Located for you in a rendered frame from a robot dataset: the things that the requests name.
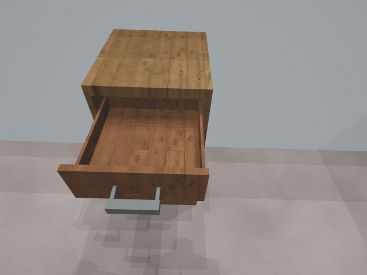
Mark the cabinet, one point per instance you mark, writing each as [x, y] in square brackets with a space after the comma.
[152, 64]

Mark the handle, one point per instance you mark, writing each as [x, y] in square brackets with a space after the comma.
[133, 206]

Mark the drawer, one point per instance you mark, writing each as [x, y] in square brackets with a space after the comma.
[139, 144]

